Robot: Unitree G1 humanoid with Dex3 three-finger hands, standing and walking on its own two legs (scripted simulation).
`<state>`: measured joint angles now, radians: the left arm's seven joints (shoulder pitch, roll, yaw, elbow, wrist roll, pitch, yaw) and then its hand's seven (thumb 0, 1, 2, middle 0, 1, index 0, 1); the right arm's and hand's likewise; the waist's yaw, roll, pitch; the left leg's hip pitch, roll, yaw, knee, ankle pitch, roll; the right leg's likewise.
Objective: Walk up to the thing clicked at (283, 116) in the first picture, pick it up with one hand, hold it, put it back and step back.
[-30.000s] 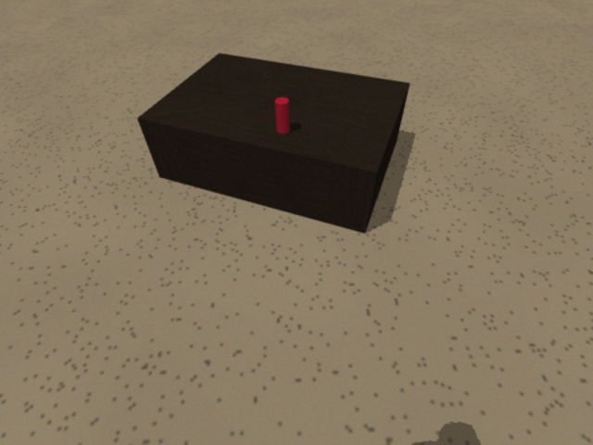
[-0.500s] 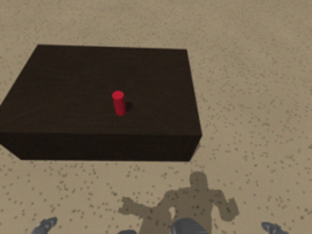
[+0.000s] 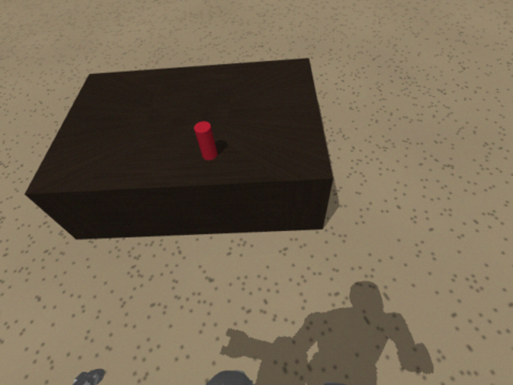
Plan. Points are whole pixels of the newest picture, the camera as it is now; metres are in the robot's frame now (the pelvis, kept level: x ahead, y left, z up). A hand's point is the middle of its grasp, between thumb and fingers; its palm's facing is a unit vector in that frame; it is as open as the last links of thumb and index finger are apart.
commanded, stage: step back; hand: left
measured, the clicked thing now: (206, 141) +0.93 +0.25 -0.33
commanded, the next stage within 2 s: stand in 1.60 s
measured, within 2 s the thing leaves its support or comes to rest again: neither
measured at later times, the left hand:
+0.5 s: hand out of the picture -0.11 +0.25 -0.15, palm faces -0.04 -0.91 -0.41, open 7.4 cm
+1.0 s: hand out of the picture -0.19 +0.27 -0.15, palm faces +0.04 -0.92 -0.38, open 7.4 cm
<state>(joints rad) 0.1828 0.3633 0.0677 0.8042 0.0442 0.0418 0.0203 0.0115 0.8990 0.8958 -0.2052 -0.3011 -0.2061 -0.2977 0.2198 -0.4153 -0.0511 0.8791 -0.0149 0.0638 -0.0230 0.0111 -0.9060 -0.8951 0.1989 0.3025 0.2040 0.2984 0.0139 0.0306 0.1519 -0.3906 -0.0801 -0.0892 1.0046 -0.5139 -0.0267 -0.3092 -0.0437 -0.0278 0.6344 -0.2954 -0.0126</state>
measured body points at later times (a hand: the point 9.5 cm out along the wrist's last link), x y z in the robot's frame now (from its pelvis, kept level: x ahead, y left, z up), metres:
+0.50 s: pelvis -0.18 -0.02 -0.01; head -0.14 -0.03 +0.44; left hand -0.10 +0.30 -0.12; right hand -0.04 -0.33 -0.12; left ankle -0.10 +0.12 -0.69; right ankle -0.18 -0.13 -0.73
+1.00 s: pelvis -0.24 -0.01 +0.00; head -0.23 -0.01 +0.45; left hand -0.20 +0.31 -0.12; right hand -0.16 -0.32 -0.13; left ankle -0.24 +0.12 -0.73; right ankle -0.21 -0.13 -0.73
